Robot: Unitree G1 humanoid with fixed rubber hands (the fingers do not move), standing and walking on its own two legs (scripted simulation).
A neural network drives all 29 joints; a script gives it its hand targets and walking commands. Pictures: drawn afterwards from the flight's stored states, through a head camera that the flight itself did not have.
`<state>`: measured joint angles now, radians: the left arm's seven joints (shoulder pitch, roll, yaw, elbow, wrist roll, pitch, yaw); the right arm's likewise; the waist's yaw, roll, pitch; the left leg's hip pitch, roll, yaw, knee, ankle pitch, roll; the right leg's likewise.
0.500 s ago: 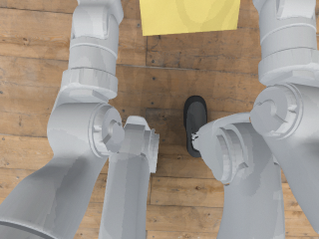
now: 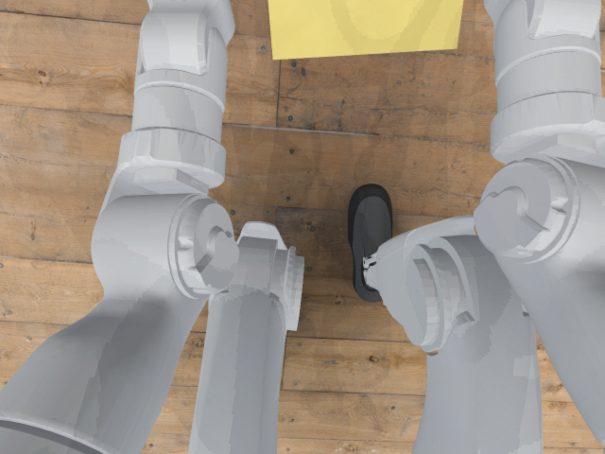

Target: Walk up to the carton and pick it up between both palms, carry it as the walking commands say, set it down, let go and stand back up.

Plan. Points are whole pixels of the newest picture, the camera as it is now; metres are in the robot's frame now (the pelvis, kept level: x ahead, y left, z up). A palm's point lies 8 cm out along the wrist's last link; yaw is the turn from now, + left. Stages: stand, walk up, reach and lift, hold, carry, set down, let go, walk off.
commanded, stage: set down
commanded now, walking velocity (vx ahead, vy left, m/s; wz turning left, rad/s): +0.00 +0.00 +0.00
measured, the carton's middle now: out of the picture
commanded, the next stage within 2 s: none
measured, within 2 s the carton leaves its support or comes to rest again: rests again in 0.86 s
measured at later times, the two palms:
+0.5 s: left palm out of the picture +0.57 +0.07 -0.16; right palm out of the picture +0.56 -0.20 -0.16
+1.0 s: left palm out of the picture +0.54 +0.10 -0.19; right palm out of the picture +0.52 -0.22 -0.19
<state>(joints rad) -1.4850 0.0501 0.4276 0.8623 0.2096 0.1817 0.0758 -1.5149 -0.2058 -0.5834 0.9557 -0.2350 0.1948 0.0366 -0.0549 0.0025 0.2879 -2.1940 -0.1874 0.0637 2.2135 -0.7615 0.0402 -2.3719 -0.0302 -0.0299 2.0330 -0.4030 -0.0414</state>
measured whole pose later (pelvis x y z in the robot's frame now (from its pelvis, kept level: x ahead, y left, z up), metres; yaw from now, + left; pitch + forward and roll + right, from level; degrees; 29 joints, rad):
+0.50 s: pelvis +0.00 +0.00 +0.00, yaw +0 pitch +42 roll +1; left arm -1.49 0.06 0.42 0.88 0.22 0.15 0.07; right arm -1.52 -0.21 -0.61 0.98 -0.25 0.16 0.04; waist -0.06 0.00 0.29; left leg -2.19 -0.19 0.06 2.23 -0.78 0.04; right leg -2.37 -0.03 -0.03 2.05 -0.42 -0.04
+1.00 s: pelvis -0.01 +0.00 -0.01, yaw +0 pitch +37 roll +0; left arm -1.52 0.27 0.08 1.07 -0.10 0.11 0.15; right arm -1.52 -0.35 -0.33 1.21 0.06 0.04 -0.09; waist -0.05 0.00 0.41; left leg -2.16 -0.17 0.06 2.24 -0.73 0.03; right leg -2.33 -0.03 -0.04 2.05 -0.37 -0.05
